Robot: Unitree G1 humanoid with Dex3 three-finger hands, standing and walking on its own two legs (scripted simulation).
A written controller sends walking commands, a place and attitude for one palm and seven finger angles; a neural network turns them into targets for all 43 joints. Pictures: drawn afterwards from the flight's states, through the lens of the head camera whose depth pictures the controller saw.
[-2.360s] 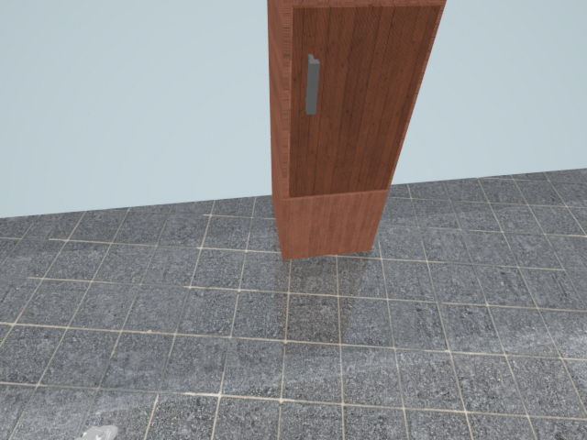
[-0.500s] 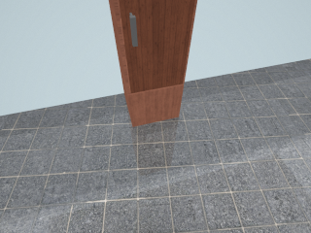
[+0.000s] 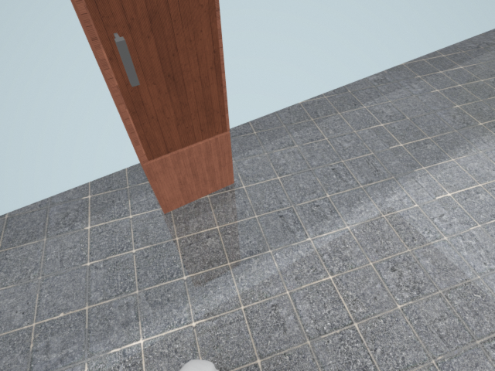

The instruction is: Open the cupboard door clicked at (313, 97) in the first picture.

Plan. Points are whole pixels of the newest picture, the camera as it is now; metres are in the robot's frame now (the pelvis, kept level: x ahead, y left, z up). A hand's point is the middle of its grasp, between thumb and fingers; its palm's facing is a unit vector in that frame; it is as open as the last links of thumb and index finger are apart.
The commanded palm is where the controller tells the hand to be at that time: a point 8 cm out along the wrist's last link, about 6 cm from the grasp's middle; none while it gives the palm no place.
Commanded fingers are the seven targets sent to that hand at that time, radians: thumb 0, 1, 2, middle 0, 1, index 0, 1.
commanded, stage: walk to a spot facing it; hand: left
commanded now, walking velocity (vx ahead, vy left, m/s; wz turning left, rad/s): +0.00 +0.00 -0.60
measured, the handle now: (125, 59) +0.87 +0.45 +0.04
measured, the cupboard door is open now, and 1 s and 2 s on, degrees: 0 0 0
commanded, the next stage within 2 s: turn to face it in 1.60 s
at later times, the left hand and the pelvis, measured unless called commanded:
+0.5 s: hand out of the picture +0.08 +0.27 -0.17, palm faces -0.27 -0.94 -0.21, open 7.4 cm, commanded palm none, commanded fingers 0.00 0.90 0.90 -0.20 -0.30 -0.20 -0.30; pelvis -0.04 +0.07 +0.00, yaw -20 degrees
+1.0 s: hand out of the picture +0.14 +0.12 -0.17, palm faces -0.54 -0.82 -0.18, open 7.3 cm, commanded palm none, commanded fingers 0.00 0.90 0.90 -0.20 -0.30 -0.20 -0.30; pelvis +0.04 -0.02 +0.00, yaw -35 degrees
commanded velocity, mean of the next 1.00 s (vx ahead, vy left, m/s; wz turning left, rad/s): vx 0.22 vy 0.00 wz -0.48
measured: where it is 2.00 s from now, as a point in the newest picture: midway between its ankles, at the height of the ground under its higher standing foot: (322, 349)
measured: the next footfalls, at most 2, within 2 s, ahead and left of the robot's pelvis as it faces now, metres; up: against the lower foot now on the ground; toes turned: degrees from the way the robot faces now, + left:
left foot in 0.20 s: +0.03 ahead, +0.16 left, +0.00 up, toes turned -9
right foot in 0.72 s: -0.07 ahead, -0.10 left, +0.00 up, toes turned -36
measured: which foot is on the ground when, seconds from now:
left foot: up 0.00-0.18, down 0.20-0.72, up 0.74-1.00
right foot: down 0.00-0.20, up 0.22-0.70, down 0.72-1.00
